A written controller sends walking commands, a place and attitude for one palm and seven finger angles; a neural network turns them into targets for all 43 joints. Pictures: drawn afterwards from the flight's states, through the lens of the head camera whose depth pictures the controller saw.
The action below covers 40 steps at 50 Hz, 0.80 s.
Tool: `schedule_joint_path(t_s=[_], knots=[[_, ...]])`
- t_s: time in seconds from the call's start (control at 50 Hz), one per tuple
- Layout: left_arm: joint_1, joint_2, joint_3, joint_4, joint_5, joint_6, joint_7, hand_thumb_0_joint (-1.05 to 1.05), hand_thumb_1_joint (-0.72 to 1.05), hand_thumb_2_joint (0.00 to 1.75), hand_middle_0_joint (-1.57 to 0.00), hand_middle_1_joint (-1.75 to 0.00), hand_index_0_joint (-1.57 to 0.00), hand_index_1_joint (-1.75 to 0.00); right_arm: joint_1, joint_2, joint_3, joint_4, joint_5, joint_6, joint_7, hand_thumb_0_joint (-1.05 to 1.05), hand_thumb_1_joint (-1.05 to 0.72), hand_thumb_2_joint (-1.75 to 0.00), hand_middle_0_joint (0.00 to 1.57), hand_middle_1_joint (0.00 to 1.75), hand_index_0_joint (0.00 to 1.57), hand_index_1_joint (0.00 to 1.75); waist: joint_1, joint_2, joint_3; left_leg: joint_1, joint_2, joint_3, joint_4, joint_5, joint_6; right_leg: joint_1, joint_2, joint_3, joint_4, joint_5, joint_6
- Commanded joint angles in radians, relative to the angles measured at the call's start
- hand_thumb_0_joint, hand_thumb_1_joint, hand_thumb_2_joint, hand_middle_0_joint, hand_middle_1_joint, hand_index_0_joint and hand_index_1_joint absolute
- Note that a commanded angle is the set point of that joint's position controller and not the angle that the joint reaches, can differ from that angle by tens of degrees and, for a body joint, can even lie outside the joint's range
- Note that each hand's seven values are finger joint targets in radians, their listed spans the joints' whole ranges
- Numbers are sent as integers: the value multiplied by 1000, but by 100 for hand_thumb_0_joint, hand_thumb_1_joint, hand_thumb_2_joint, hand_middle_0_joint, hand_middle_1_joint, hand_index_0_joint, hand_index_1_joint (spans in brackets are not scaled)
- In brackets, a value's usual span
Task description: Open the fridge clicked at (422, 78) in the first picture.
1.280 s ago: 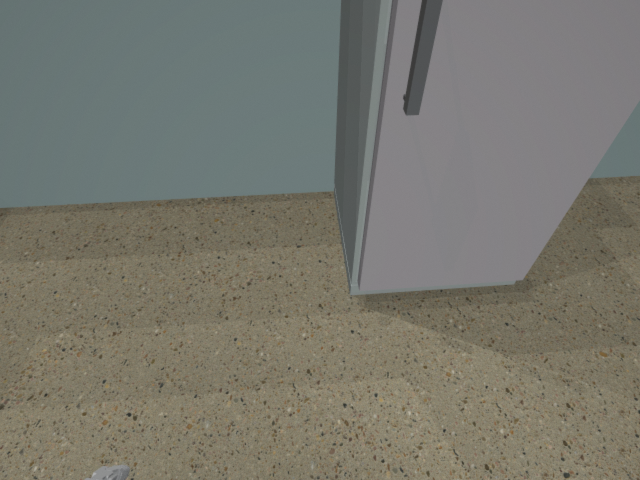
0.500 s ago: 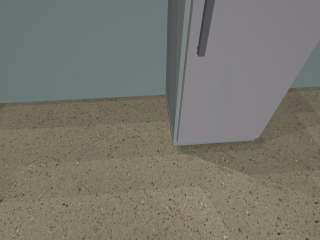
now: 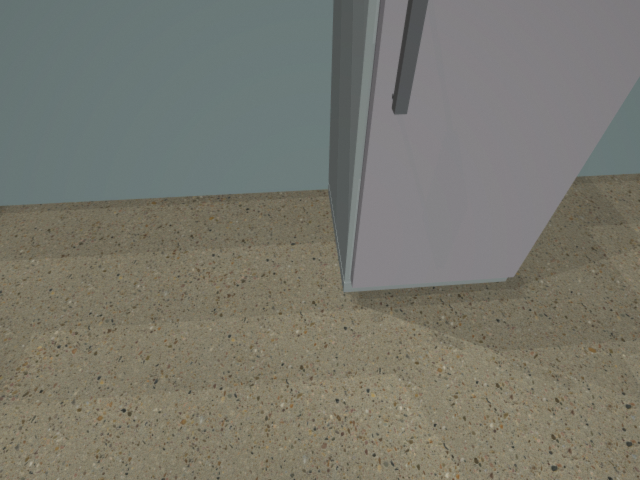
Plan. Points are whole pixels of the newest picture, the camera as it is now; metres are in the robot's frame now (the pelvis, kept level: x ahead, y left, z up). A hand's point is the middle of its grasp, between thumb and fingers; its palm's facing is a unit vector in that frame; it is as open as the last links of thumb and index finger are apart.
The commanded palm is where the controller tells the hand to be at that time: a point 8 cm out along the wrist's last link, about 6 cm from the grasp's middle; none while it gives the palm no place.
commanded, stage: look at it before walking up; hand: left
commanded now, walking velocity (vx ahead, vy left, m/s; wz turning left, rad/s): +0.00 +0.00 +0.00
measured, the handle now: (408, 32) +0.85 -0.12 +0.20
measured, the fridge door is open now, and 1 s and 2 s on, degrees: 0 0 0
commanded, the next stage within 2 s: walk to a spot facing it in 0.16 s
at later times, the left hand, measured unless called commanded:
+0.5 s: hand out of the picture +0.07 +0.23 -0.17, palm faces -0.09 -0.95 -0.31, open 7.4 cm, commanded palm none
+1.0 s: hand out of the picture +0.11 +0.21 -0.18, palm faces -0.31 -0.92 -0.23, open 7.4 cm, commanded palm none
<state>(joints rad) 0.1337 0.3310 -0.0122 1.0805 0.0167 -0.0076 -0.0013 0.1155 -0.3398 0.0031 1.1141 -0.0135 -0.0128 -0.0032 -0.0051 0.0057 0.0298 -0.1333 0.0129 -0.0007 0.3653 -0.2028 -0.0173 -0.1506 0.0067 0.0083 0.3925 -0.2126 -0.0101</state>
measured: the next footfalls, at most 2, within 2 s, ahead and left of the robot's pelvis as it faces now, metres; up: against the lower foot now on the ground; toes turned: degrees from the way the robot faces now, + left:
right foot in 1.20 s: -0.10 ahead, -0.10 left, +0.00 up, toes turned -33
left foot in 1.60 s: +0.07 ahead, +0.07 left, +0.00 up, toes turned -39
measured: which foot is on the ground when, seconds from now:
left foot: down 0.00-1.00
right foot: down 0.00-0.86, up 0.88-1.00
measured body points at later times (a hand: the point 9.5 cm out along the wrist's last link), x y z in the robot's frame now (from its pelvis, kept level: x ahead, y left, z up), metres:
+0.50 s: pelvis +0.00 +0.00 -0.01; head +0.01 -0.01 +0.44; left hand +0.07 +0.28 -0.14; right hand +0.07 -0.28 -0.15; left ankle +0.00 +0.13 -0.75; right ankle +0.00 -0.11 -0.75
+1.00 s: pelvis -0.04 +0.03 -0.01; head +0.00 +0.04 +0.44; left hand +0.13 +0.26 -0.16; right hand -0.06 -0.23 -0.14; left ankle -0.01 +0.14 -0.75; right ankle -0.09 -0.08 -0.67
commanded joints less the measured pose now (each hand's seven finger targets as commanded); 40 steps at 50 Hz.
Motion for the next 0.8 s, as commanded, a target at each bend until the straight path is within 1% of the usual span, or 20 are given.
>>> schedule_joint_path(t_s=[0.0, 0.04, 0.2, 0.24, 0.28, 0.34, 0.4, 0.44, 0.5, 0.54, 0.58, 0.6, 0.62, 0.66, 0.68, 0.7, 0.72, 0.74, 0.76, 0.78], knots=[[-38, 215, 49, -59, -5, -25, 14, 0, 90, 90, -20, -30, -20, -30, -39, -200, -37, -65, 5, -22, -12, 0, -90, -90, 20, 30, 20, 30, 6, -22, -71, 20, 106, -85, -45, 157, 39, 17, -127, 103, -67, 182, -25], [-39, 215, 49, -58, -6, -23, 13, 0, 90, 90, -20, -30, -20, -30, -43, -200, -37, -65, 4, -23, -13, 0, -90, -90, 20, 30, 20, 30, 6, -7, -64, 21, 106, -86, -53, 151, 38, 13, -127, 105, -68, 174, -25], [-38, 215, 49, -57, -5, -21, 12, 0, 90, 90, -20, -30, -20, -30, -43, -203, -34, -64, 6, -21, -12, 0, -90, -90, 20, 30, 20, 30, 7, -9, -58, 15, 105, -91, -63, 133, 39, 18, -123, 103, -80, 142, -23], [-38, 215, 49, -55, -5, -22, 12, 0, 90, 90, -20, -30, -20, -30, -46, -204, -34, -63, 5, -22, -12, 0, -90, -90, 20, 30, 20, 30, 8, -15, -63, 23, 106, -90, -62, 149, 39, 19, -126, 103, -78, 161, -23], [-39, 214, 52, -62, -5, -16, 10, 0, 90, 90, -20, -30, -20, -30, -40, -202, -38, -65, 3, -22, -17, 0, -90, -90, 20, 30, 20, 30, 5, -8, -59, 44, 112, -69, -42, 163, 36, -4, -120, 116, -64, 206, -27], [21, 110, 42, -70, -5, 17, 17, 0, 90, 90, -20, -30, -20, -30, 33, -86, -27, -71, 2, 0, -23, 0, -90, -90, 20, 30, 20, 30, 1, -22, -66, 31, 119, -13, 26, 177, 16, -36, -114, 134, 5, 289, -17], [45, 114, 56, -110, 0, 34, 14, 0, 90, 90, -20, -30, -20, -30, 53, -97, -45, -112, 2, 16, -30, 0, -90, -90, 20, 30, 20, 30, -1, -23, -61, 9, 135, 7, 75, 138, 20, -93, -97, 154, 70, 292, -24], [50, 113, 65, -141, 3, 42, 9, 0, 90, 90, -20, -30, -20, -30, 45, -97, -58, -145, 1, 22, -31, 0, -90, -90, 20, 30, 20, 30, -1, -19, -39, -22, 144, 10, 95, 69, 27, -147, -86, 175, 100, 248, -27], [63, 104, 75, -175, 6, 45, 3, 0, 90, 90, -20, -30, -20, -30, 41, -94, -72, -181, 1, 23, -31, 0, -90, -90, 20, 30, 20, 30, 1, -7, -61, -39, 156, 13, 130, -3, 34, -195, -71, 199, 141, 198, -32], [69, 98, 81, -195, 6, 46, 1, 0, 90, 90, -20, -30, -20, -30, 36, -83, -79, -200, 1, 22, -30, 0, -90, -90, 20, 30, 20, 30, 3, -1, -58, -56, 160, 14, 148, -56, 37, -234, -64, 221, 158, 162, -36], [71, 94, 86, -211, 9, 46, -1, 0, 90, 90, -20, -30, -20, -30, 37, -71, -85, -215, 1, 22, -28, 0, -90, -90, 20, 30, 20, 30, 1, -12, -58, -72, 157, 21, 169, -116, 36, -267, -61, 246, 161, 122, -41], [73, 93, 88, -216, 10, 45, -1, 0, 90, 90, -20, -30, -20, -30, 34, -67, -88, -220, 1, 23, -27, 0, -90, -90, 20, 30, 20, 30, 5, -25, -66, -76, 153, 31, 192, -131, 34, -273, -64, 257, 156, 117, -45], [78, 96, 91, -221, 11, 44, -1, 0, 90, 90, -20, -30, -20, -30, 36, -57, -89, -227, 2, 23, -26, 0, -90, -90, 20, 30, 20, 30, 6, -56, -75, -88, 137, 45, 227, -153, 28, -275, -75, 289, 140, 110, -52], [86, 119, 100, -226, 14, 43, 3, 0, 90, 90, -20, -30, -20, -30, 40, -25, -90, -236, 5, 25, -24, 0, -90, -90, 20, 30, 20, 30, 10, -151, -70, -144, 71, 85, 333, -223, 5, -264, -138, 418, 49, 83, -93], [99, 133, 105, -229, 13, 44, 8, 0, 90, 90, -20, -30, -20, -30, 37, -7, -88, -242, 7, 27, -24, 0, -90, -90, 20, 30, 20, 30, 23, -216, -59, -190, 29, 89, 389, -256, -10, -243, -180, 508, -6, 86, -125], [103, 140, 111, -230, 13, 45, 14, 0, 90, 90, -20, -30, -20, -30, 33, 0, -86, -246, 8, 26, -25, 0, -90, -90, 20, 30, 20, 30, 31, -235, -49, -243, 16, 62, 442, -293, -15, -201, -209, 558, -36, 123, -156], [96, 133, 117, -236, 11, 45, 18, 0, 90, 90, -20, -30, -20, -30, 46, 1, -85, -247, 10, 20, -27, 0, -90, -90, 20, 30, 20, 30, 28, -222, -74, -264, 20, 25, 453, -301, -11, -143, -208, 564, -19, 203, -173], [80, 126, 119, -242, 12, 44, 21, 0, 90, 90, -20, -30, -20, -30, 61, 3, -85, -247, 13, 14, -29, 0, -90, -90, 20, 30, 20, 30, 16, -199, -96, -250, 26, 4, 410, -295, -8, -120, -203, 551, 16, 287, -175], [59, 120, 121, -249, 11, 44, 22, 0, 90, 90, -20, -30, -20, -30, 89, 8, -85, -241, 17, 10, -32, 0, -90, -90, 20, 30, 20, 30, -1, -188, -125, -194, 26, -3, 328, -267, -5, -128, -187, 531, 51, 328, -159], [31, 112, 120, -259, 8, 45, 21, 0, 90, 90, -20, -30, -20, -30, 135, 10, -85, -229, 18, 6, -35, 0, -90, -90, 20, 30, 20, 30, -29, -159, -148, -82, 23, 2, 219, -191, 0, -193, -161, 502, 82, 308, -131]])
